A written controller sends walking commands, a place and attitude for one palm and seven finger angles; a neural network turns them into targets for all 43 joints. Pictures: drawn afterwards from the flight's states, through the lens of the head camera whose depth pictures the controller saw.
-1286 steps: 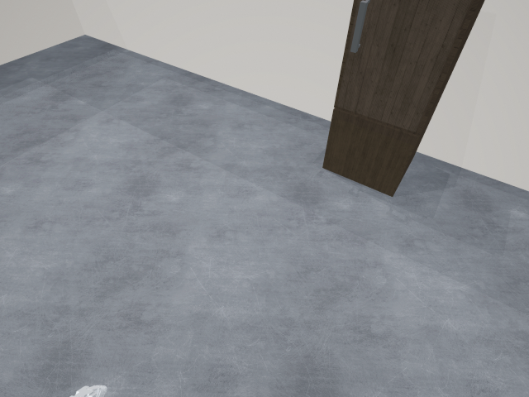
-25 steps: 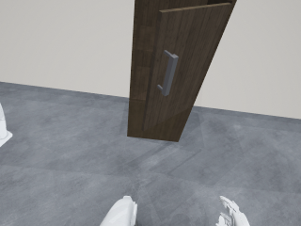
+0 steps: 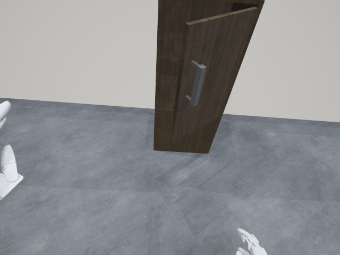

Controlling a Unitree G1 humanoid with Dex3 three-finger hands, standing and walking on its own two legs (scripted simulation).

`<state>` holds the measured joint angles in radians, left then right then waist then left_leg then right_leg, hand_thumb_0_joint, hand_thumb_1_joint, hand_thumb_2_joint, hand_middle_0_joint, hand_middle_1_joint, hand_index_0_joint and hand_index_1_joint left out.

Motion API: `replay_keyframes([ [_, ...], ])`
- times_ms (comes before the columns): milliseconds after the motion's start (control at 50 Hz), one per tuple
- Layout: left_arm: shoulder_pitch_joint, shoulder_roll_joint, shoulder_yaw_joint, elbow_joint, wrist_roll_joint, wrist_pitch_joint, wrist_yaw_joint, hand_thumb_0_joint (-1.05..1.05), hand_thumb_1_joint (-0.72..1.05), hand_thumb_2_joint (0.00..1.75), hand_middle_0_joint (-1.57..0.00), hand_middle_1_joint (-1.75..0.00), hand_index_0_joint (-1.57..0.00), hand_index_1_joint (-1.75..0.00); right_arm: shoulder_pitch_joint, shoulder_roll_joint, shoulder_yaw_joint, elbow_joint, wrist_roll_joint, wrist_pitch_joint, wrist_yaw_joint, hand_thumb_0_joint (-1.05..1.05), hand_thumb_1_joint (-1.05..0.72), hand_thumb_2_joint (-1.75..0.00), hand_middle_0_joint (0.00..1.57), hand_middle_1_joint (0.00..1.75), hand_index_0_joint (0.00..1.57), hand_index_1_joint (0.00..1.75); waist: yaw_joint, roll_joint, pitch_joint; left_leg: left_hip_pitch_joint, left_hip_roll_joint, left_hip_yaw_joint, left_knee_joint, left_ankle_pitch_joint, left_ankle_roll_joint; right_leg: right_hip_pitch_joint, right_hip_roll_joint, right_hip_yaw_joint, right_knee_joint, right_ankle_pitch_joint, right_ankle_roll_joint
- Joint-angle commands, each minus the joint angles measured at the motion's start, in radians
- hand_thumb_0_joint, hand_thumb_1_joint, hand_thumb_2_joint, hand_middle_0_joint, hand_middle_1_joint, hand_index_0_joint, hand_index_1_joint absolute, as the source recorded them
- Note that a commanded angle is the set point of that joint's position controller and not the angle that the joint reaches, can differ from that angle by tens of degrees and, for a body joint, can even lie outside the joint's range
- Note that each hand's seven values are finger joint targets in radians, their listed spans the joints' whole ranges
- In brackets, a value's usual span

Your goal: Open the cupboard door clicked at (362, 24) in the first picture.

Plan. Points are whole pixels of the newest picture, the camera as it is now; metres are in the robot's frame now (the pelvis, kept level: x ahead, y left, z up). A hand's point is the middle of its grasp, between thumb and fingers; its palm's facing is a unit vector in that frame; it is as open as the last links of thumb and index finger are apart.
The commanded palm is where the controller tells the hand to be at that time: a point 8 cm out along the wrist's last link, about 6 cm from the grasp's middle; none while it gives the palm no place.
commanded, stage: stop stepping back and stand still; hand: left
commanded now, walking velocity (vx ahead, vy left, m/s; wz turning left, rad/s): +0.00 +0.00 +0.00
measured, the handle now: (193, 84) +0.71 -0.05 +0.01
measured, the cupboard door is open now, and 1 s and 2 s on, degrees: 40 40 40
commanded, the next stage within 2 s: let the arm hang, fingers relaxed in 0.70 s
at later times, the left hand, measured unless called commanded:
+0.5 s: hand (75, 151) +0.27 +0.21 +0.15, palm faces +0.41 -0.75 -0.51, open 7.4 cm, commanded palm +0.20 +0.25 +0.16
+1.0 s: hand (97, 231) +0.21 +0.20 -0.13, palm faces +0.04 -0.93 -0.37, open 7.4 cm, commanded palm none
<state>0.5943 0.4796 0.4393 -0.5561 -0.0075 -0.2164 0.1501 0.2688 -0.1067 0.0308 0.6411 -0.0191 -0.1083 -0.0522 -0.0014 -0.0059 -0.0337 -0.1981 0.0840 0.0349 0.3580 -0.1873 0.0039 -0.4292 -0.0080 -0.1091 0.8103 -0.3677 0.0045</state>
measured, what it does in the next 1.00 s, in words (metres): steps on the spot: right foot, then left foot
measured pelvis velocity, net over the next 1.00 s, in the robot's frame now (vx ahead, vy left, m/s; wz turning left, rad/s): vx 0.05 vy -0.03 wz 0.03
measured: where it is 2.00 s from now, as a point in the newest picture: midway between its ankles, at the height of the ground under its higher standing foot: outside the picture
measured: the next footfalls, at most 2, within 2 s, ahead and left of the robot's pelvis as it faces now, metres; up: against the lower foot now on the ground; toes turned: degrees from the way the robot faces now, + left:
right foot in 0.12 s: +0.01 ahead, -0.11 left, +0.00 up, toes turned -5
left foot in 0.32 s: +0.13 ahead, +0.09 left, +0.00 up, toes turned +2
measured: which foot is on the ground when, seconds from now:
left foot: down 0.00-0.12, up 0.14-0.30, down 0.32-1.00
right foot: up 0.00-0.10, down 0.12-1.00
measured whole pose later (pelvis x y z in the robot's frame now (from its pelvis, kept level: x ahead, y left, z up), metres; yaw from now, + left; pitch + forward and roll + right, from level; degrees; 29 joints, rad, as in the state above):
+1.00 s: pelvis +0.05 -0.03 -0.03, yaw +2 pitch +0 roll +1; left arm 0.23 0.29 0.05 0.58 0.03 0.04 0.01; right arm 0.16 -0.30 -0.01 0.83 -0.03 0.02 0.01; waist -0.02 0.04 0.00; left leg -0.38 -0.01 0.01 0.68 -0.29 0.01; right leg -0.16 0.00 -0.12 0.64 -0.49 -0.05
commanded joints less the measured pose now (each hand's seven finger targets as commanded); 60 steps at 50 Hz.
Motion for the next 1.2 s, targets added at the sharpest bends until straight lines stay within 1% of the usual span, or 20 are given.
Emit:
replay_keyframes([
  [0,-0.103,0.118,0.096,-0.124,-0.017,-0.017,0.028,0.00,0.90,0.90,-0.20,-0.30,-0.20,-0.30,-0.112,-0.213,-0.084,-0.139,0.003,-0.045,-0.034,0.00,-0.90,-0.90,0.20,0.30,0.20,0.30,-0.018,0.236,-0.007,0.021,0.162,-0.134,-0.112,-0.115,0.114,0.116,0.052,-0.051,-0.239,-0.078,-0.004],
  [60,-0.068,0.111,0.086,-0.125,-0.011,0.005,0.023,0.00,0.90,0.90,-0.20,-0.30,-0.20,-0.30,-0.122,-0.211,-0.078,-0.141,0.012,-0.034,-0.019,0.00,-0.90,-0.90,0.20,0.30,0.20,0.30,-0.014,0.139,-0.075,-0.110,0.075,-0.045,0.147,0.059,0.071,0.392,-0.006,0.049,-0.470,0.129,-0.048],
  [100,-0.075,0.192,0.153,-0.147,-0.026,-0.007,0.030,0.00,0.90,0.90,-0.20,-0.30,-0.20,-0.30,-0.136,-0.192,-0.074,-0.157,0.023,-0.027,-0.011,0.00,-0.90,-0.90,0.20,0.30,0.20,0.30,-0.012,-0.138,-0.109,-0.375,-0.063,0.022,0.484,-0.207,0.007,0.540,-0.276,0.400,-0.440,0.608,-0.173],
  [120,-0.107,0.160,0.132,-0.165,-0.037,-0.019,0.029,0.00,0.90,0.90,-0.20,-0.30,-0.20,-0.30,-0.125,-0.197,-0.091,-0.152,0.044,-0.035,-0.007,0.00,-0.90,-0.90,0.20,0.30,0.20,0.30,-0.007,-0.193,-0.129,-0.426,-0.077,-0.011,0.629,-0.323,-0.009,0.564,-0.323,0.419,-0.409,0.708,-0.207],
  [180,-0.043,0.160,0.174,-0.187,-0.034,-0.035,0.044,0.00,0.90,0.90,-0.20,-0.30,-0.20,-0.30,-0.159,-0.190,-0.078,-0.166,0.035,-0.019,-0.010,0.00,-0.90,-0.90,0.20,0.30,0.20,0.30,-0.002,-0.093,-0.058,-0.383,-0.031,-0.020,0.529,-0.266,-0.009,0.511,-0.294,0.292,-0.346,0.834,-0.200],
  [260,-0.062,0.152,0.171,-0.170,-0.047,-0.054,0.052,0.00,0.90,0.90,-0.20,-0.30,-0.20,-0.30,-0.164,-0.197,-0.080,-0.164,0.027,-0.012,-0.031,0.00,-0.90,-0.90,0.20,0.30,0.20,0.30,-0.014,-0.033,0.002,-0.078,-0.062,0.051,0.182,0.039,-0.005,0.298,-0.181,0.157,-0.360,0.561,-0.099],
  [320,-0.068,0.123,0.142,-0.117,-0.052,-0.057,0.034,0.00,0.90,0.90,-0.20,-0.30,-0.20,-0.30,-0.150,-0.237,-0.102,-0.172,0.039,-0.010,-0.029,0.00,-0.90,-0.90,0.20,0.30,0.20,0.30,-0.005,0.091,-0.001,0.072,0.055,-0.123,0.114,0.298,0.058,0.174,-0.059,0.121,-0.287,0.293,0.006],
  [360,-0.045,0.119,0.136,-0.064,-0.034,-0.048,0.023,0.00,0.90,0.90,-0.20,-0.30,-0.20,-0.30,-0.152,-0.228,-0.091,-0.165,0.034,-0.013,-0.026,0.00,-0.90,-0.90,0.20,0.30,0.20,0.30,-0.001,0.182,0.000,0.032,0.082,-0.166,0.118,0.431,0.085,0.191,-0.021,0.107,-0.286,0.316,0.019],
  [440,-0.068,0.110,0.107,-0.100,-0.033,-0.043,0.015,0.00,0.90,0.90,-0.20,-0.30,-0.20,-0.30,-0.131,-0.218,-0.087,-0.169,0.042,-0.010,-0.013,0.00,-0.90,-0.90,0.20,0.30,0.20,0.30,-0.011,-0.020,-0.077,-0.008,0.003,-0.021,0.229,0.371,0.027,0.326,-0.098,0.181,-0.393,0.627,0.004],
  [500,-0.031,0.133,0.133,-0.131,-0.039,-0.039,0.021,0.00,0.90,0.90,-0.20,-0.30,-0.20,-0.30,-0.142,-0.207,-0.077,-0.184,0.041,-0.003,-0.010,0.00,-0.90,-0.90,0.20,0.30,0.20,0.30,0.002,-0.042,-0.108,-0.096,-0.042,0.006,0.224,0.177,0.022,0.439,-0.150,0.198,-0.366,0.856,0.002],
  [620,-0.020,0.132,0.132,-0.116,-0.045,-0.022,0.020,0.00,0.90,0.90,-0.20,-0.30,-0.20,-0.30,-0.131,-0.209,-0.071,-0.193,0.038,0.014,-0.018,0.00,-0.90,-0.90,0.20,0.30,0.20,0.30,-0.004,0.033,-0.129,0.096,-0.014,0.006,0.167,0.495,0.044,0.339,-0.069,0.113,-0.337,0.795,0.047],
  [760,-0.050,0.124,0.101,-0.073,-0.042,0.003,0.012,0.00,0.90,0.90,-0.20,-0.30,-0.20,-0.30,-0.146,-0.214,-0.072,-0.191,0.041,0.022,-0.019,0.00,-0.90,-0.90,0.20,0.30,0.20,0.30,-0.002,-0.015,-0.088,0.040,-0.024,0.006,0.185,0.364,0.028,0.335,-0.091,0.128,-0.432,0.735,0.052],
  [780,-0.137,-0.009,-0.310,0.661,0.052,0.136,-0.122,0.00,0.90,0.90,-0.20,-0.30,-0.20,-0.30,-0.176,-0.385,-0.107,0.025,0.021,-0.022,0.064,0.00,-0.90,-0.90,0.20,0.30,0.20,0.30,-0.035,-0.004,-0.020,-0.066,-0.002,-0.046,0.344,0.385,0.037,0.221,-0.180,0.084,-0.254,0.829,-0.037],
  [800,-0.137,-0.043,-0.301,0.689,0.037,0.191,-0.138,0.00,0.90,0.90,-0.20,-0.30,-0.20,-0.30,-0.096,-0.343,-0.116,0.024,0.020,0.022,0.058,0.00,-0.90,-0.90,0.20,0.30,0.20,0.30,-0.031,-0.014,-0.076,-0.040,-0.008,-0.062,0.319,0.246,0.042,0.212,-0.155,0.139,-0.254,0.701,-0.064],
  [860,-0.256,-0.061,-0.335,0.848,0.040,0.204,-0.150,0.00,0.90,0.90,-0.20,-0.30,-0.20,-0.30,-0.105,-0.304,-0.082,0.040,0.000,0.066,0.055,0.00,-0.90,-0.90,0.20,0.30,0.20,0.30,-0.008,-0.156,-0.009,-0.156,0.012,-0.127,0.264,0.134,0.068,0.181,-0.129,0.107,-0.304,0.265,-0.061],
  [920,-0.320,-0.044,-0.347,1.035,0.037,0.202,-0.139,0.00,0.90,0.90,-0.20,-0.30,-0.20,-0.30,-0.142,-0.303,-0.077,0.068,-0.012,0.090,0.048,0.00,-0.90,-0.90,0.20,0.30,0.20,0.30,0.005,-0.266,0.026,-0.182,-0.045,-0.055,0.358,0.077,0.031,0.261,-0.211,0.162,-0.345,0.593,-0.113],
  [960,-0.364,-0.044,-0.362,1.147,0.035,0.215,-0.127,0.00,0.90,0.90,-0.20,-0.30,-0.20,-0.30,-0.120,-0.281,-0.072,0.113,-0.014,0.109,0.044,0.00,-0.90,-0.90,0.20,0.30,0.20,0.30,-0.011,-0.146,0.018,-0.149,-0.043,-0.045,0.315,0.030,0.022,0.304,-0.228,0.152,-0.328,0.629,-0.133],
  [1040,-0.323,-0.113,-0.395,1.359,0.010,0.230,-0.116,0.00,0.90,0.90,-0.20,-0.30,-0.20,-0.30,-0.055,-0.262,-0.044,0.242,-0.014,0.113,0.030,0.00,-0.90,-0.90,0.20,0.30,0.20,0.30,-0.005,0.225,0.010,-0.029,0.038,-0.194,0.118,0.444,0.087,0.318,-0.084,0.076,-0.275,0.283,-0.026],
  [1080,-0.274,-0.133,-0.397,1.457,0.009,0.229,-0.119,0.00,0.90,0.90,-0.20,-0.30,-0.20,-0.30,-0.082,-0.247,-0.037,0.278,-0.003,0.114,0.022,0.00,-0.90,-0.90,0.20,0.30,0.20,0.30,0.020,0.163,0.031,-0.067,0.037,-0.205,0.095,0.335,0.082,0.361,-0.084,0.093,-0.386,0.179,-0.034],
  [1180,-0.237,-0.188,-0.402,1.594,0.009,0.220,-0.122,0.00,0.90,0.90,-0.20,-0.30,-0.20,-0.30,-0.015,-0.198,-0.040,0.374,0.002,0.118,0.012,0.00,-0.90,-0.90,0.20,0.30,0.20,0.30,-0.003,0.106,0.025,-0.001,0.013,-0.166,0.070,0.192,0.058,0.350,-0.106,0.104,-0.459,0.194,-0.062],
])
